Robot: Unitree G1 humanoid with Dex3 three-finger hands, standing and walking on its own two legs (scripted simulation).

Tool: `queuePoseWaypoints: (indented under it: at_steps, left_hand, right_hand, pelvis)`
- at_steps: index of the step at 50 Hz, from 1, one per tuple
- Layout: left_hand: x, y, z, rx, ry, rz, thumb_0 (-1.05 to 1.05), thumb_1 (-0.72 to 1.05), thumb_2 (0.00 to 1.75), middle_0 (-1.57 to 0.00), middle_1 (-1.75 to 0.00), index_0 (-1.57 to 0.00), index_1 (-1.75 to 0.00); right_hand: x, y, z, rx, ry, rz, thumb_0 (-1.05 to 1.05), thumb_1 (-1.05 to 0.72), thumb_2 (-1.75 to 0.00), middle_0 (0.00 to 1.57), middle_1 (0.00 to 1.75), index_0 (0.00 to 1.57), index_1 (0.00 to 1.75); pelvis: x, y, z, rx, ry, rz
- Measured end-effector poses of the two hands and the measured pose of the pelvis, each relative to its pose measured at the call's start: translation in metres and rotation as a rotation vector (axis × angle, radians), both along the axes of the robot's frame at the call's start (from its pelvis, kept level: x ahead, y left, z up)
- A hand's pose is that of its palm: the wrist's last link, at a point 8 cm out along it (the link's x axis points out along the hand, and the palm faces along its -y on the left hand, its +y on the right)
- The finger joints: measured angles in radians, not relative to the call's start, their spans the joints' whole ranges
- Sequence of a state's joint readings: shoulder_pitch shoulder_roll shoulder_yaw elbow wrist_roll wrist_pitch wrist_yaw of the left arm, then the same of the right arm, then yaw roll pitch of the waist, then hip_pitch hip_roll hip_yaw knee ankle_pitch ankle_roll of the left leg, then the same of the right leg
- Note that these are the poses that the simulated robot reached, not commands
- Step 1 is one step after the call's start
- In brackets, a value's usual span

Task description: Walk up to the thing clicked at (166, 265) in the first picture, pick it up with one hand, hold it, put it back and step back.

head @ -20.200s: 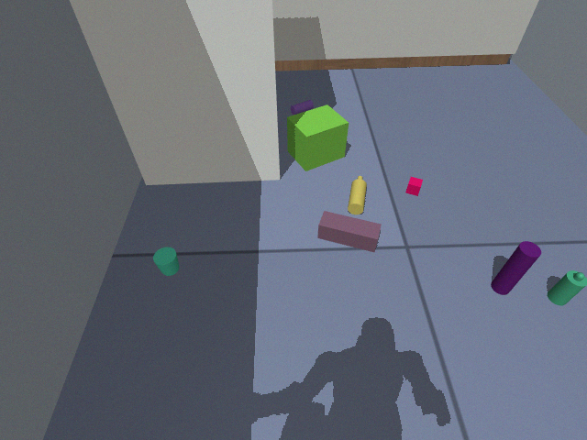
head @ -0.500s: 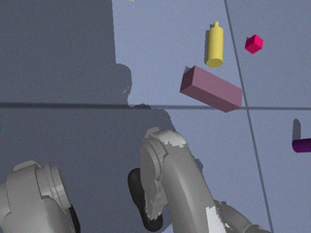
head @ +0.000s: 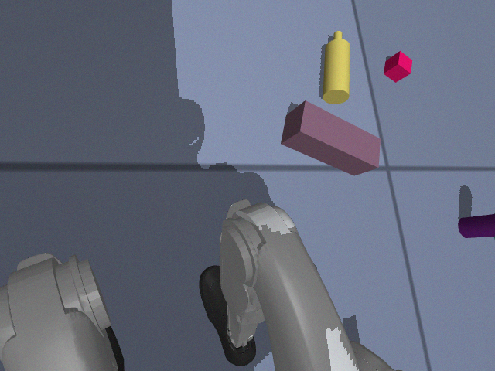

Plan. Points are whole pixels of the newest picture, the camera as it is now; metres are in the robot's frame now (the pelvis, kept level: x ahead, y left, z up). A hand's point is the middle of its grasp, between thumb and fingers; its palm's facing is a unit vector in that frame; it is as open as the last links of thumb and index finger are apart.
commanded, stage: close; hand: left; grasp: from above
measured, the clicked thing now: out of the picture +0.42 +0.32 -0.25
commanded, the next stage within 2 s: settle in 1.28 s
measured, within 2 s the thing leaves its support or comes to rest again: leaves its support in 1.80 s
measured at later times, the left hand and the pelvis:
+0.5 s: hand out of the picture +0.41 +0.33 -0.23, palm faces -0.42 -0.17 -0.89, open 13.6 cm; pelvis +0.00 +0.00 +0.00, yaw +0 degrees
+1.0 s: hand out of the picture +0.41 +0.33 -0.22, palm faces -0.40 -0.15 -0.90, open 12.4 cm; pelvis +0.00 +0.00 +0.00, yaw +0 degrees
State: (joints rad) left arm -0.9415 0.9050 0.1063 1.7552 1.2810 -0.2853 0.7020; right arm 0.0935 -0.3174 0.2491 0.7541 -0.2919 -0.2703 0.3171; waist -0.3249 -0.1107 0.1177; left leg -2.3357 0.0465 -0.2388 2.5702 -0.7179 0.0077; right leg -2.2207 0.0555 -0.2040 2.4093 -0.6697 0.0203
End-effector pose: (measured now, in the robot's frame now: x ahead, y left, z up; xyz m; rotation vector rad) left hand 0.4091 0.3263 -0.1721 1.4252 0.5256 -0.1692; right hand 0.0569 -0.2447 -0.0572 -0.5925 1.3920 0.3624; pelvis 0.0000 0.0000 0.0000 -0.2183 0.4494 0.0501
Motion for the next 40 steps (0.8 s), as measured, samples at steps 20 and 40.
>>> queuePoseWaypoints:
  at_steps: [20,40]
  left_hand:
    - [0.003,0.002,0.002,0.025,0.007,0.07,-0.02,-0.47,0.88,-0.19,-0.98,-0.18,-0.97]
    - [0.003,0.003,0.006,0.005,0.002,0.041,-0.01,-0.35,0.86,-0.32,-0.96,-0.26,-0.94]
  right_hand:
    - [0.009,-0.012,0.008,-0.011,-0.054,0.017,0.0,-0.9,-0.9,0.2,0.29,0.2,0.3]
    - [0.001,-0.002,0.004,-0.004,-0.037,0.008,0.0,-0.89,-0.9,0.2,0.29,0.2,0.3]
  pelvis:
    - [-0.003,-0.001,0.0,0.007,-0.003,0.0]
    - [-0.003,0.0,0.0,0.002,-0.005,-0.004]
